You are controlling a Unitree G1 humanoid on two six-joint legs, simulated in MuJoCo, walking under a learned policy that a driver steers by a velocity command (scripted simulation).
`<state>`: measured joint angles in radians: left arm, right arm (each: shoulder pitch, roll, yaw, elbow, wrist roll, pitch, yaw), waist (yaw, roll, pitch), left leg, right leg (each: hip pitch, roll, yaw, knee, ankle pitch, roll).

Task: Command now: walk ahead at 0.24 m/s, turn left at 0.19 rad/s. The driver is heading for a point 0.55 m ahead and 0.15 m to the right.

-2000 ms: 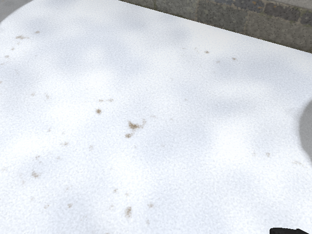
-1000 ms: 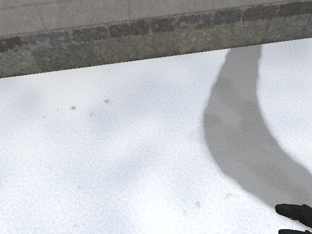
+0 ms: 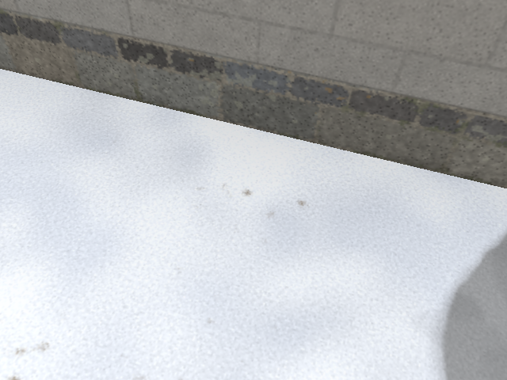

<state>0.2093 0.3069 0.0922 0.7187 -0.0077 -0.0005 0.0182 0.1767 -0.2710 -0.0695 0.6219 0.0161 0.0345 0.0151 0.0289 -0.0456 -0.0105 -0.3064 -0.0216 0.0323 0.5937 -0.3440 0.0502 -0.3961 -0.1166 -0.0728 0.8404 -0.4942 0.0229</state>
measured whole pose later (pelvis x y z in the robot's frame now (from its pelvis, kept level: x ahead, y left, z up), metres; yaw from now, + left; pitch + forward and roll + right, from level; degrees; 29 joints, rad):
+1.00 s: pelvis +0.47 -0.07 -0.01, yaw -25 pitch +2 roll +0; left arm 0.29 0.30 0.06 0.75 -0.01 -0.03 0.01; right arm 0.08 -0.26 -0.03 0.66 -0.03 -0.11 0.02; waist 0.05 -0.02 0.04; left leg -0.51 -0.02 0.00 0.54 -0.08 0.02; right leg -0.26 0.10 0.18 0.93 -0.56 0.00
